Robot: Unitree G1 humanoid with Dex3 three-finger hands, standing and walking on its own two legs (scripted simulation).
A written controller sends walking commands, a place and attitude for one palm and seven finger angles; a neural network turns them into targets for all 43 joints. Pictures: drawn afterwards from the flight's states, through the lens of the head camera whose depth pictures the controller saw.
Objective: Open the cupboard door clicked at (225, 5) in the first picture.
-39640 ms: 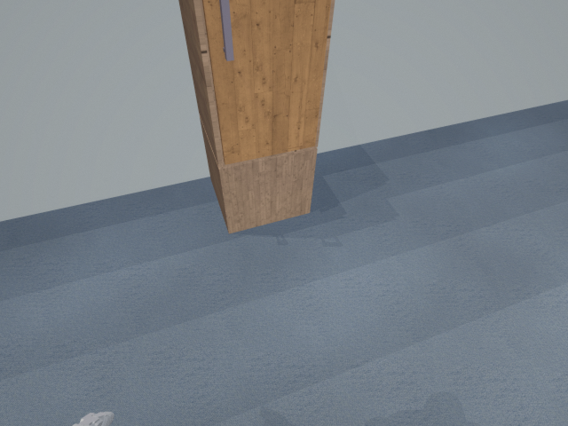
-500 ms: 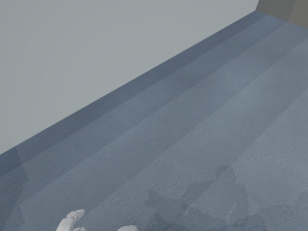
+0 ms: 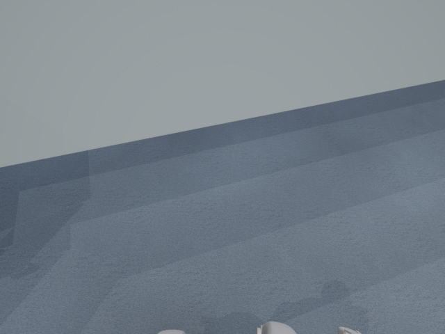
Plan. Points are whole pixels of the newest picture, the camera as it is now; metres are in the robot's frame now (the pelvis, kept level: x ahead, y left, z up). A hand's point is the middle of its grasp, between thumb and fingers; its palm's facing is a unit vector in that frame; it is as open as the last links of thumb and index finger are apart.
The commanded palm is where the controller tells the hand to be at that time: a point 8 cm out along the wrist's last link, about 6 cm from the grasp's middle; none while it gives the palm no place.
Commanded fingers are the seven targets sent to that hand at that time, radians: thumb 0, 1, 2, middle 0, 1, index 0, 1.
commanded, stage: turn to face it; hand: left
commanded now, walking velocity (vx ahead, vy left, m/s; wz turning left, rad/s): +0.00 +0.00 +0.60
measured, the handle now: out of the picture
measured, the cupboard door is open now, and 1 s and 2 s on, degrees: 45 45 45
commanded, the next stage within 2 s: take the last steps up to it in 1.88 s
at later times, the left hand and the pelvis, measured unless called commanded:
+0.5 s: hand out of the picture +0.01 +0.14 -0.14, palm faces +0.32 -0.91 -0.27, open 7.3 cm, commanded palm none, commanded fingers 0.00 0.90 0.90 -0.20 -0.30 -0.20 -0.30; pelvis +0.00 -0.06 +0.02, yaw +19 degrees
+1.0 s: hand out of the picture -0.03 +0.20 -0.15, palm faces +0.58 -0.77 -0.26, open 7.4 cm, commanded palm none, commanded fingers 0.00 0.90 0.90 -0.20 -0.30 -0.20 -0.30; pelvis +0.00 -0.03 +0.01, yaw +35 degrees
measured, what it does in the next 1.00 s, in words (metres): steps on the spot, turning left: right foot, then left foot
